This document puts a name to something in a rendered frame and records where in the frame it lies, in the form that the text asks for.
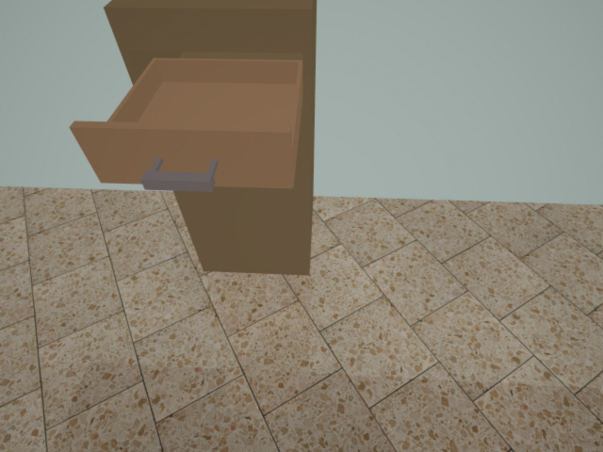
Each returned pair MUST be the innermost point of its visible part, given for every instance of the handle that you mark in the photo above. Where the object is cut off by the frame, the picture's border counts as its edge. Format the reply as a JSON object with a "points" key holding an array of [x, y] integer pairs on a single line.
{"points": [[178, 180]]}

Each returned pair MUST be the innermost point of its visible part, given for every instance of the drawer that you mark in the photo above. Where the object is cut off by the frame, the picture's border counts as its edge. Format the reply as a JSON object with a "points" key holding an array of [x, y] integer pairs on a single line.
{"points": [[245, 112]]}

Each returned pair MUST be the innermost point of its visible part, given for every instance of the cabinet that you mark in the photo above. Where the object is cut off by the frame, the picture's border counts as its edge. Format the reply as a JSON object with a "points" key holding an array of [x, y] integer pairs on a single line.
{"points": [[236, 229]]}

